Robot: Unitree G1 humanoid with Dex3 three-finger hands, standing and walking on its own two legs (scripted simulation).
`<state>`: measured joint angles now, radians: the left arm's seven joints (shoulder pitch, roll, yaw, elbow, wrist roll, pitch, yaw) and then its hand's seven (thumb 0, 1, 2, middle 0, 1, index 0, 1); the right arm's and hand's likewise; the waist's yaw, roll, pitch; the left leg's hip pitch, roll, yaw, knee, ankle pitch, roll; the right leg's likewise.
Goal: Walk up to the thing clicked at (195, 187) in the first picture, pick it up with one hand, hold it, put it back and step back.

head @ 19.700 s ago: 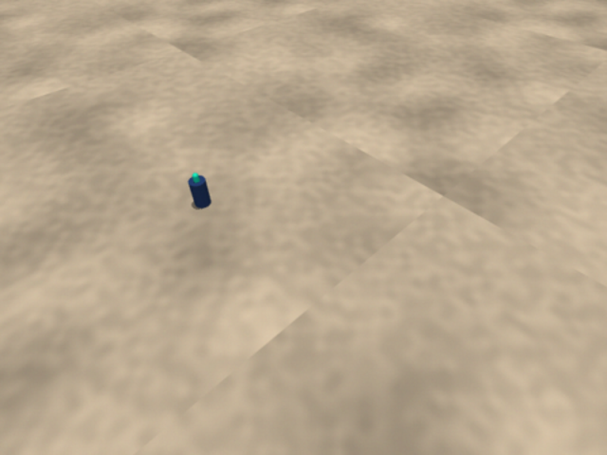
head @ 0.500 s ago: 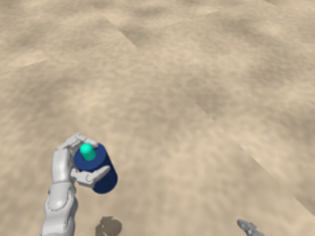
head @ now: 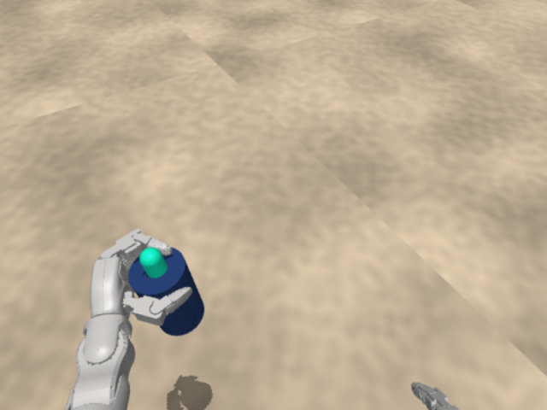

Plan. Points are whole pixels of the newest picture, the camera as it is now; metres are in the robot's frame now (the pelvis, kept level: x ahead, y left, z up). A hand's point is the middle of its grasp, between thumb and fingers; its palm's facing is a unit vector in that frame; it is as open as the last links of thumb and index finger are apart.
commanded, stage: hold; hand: left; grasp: from the side
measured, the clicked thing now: (166, 286) +0.33 +0.17 -0.01
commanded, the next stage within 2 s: crouch in 0.12 s
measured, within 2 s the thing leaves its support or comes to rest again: neither
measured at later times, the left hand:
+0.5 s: hand (157, 282) +0.33 +0.18 +0.01, palm faces +0.17 -0.98 -0.05, open 8.9 cm
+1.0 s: hand (174, 313) +0.38 +0.21 -0.23, palm faces +0.24 -0.97 -0.06, open 8.8 cm
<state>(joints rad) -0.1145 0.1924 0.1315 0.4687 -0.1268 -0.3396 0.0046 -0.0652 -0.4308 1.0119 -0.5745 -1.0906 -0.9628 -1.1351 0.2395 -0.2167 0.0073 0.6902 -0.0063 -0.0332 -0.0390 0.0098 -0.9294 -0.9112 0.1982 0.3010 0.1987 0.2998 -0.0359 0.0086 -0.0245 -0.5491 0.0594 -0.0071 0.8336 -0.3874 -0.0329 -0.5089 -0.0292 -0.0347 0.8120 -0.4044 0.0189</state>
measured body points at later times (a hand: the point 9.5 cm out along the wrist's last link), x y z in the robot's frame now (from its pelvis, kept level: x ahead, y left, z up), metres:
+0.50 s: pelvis -0.01 +0.00 -0.01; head +0.05 +0.01 +0.44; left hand +0.31 +0.23 +0.02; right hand +0.12 -0.25 -0.12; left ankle +0.02 +0.14 -0.70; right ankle +0.00 -0.13 -0.70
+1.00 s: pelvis -0.05 +0.00 -0.19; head +0.13 +0.02 +0.22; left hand +0.36 +0.26 -0.22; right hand +0.05 -0.27 -0.32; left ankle +0.02 +0.14 -0.70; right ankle +0.00 -0.13 -0.70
